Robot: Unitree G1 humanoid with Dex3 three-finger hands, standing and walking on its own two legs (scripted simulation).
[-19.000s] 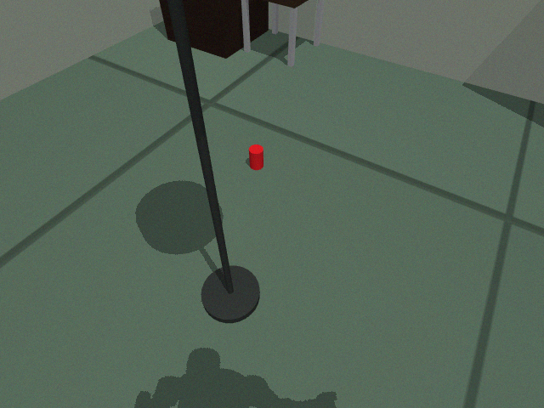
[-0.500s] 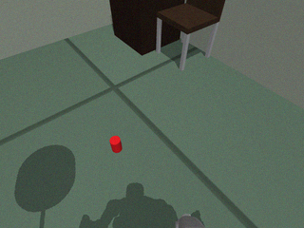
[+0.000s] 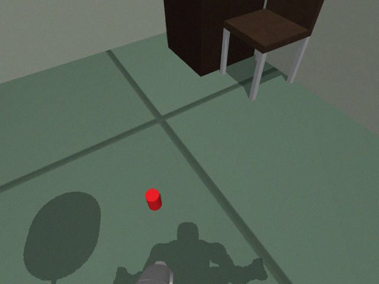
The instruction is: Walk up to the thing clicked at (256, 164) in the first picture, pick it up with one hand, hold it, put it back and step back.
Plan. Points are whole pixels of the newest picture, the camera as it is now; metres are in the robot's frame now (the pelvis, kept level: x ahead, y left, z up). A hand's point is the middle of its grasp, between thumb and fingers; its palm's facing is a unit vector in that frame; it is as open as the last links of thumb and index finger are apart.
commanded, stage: walk up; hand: left
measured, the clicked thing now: (153, 199) +0.62 +0.25 -0.72
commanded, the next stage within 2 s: none
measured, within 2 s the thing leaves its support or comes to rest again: neither
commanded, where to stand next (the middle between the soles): +0.26 +0.05 m, yaw -2 degrees
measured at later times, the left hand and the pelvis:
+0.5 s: hand (72, 262) +0.19 +0.31 -0.14, palm faces -0.07 -0.91 -0.41, open 7.4 cm; pelvis +0.14 +0.03 -0.01, yaw -1 degrees
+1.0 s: hand (82, 235) +0.26 +0.31 -0.16, palm faces -0.01 -0.93 -0.37, open 7.4 cm; pelvis +0.19 +0.04 -0.02, yaw -1 degrees
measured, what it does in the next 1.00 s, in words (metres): walks ahead: left foot, then right foot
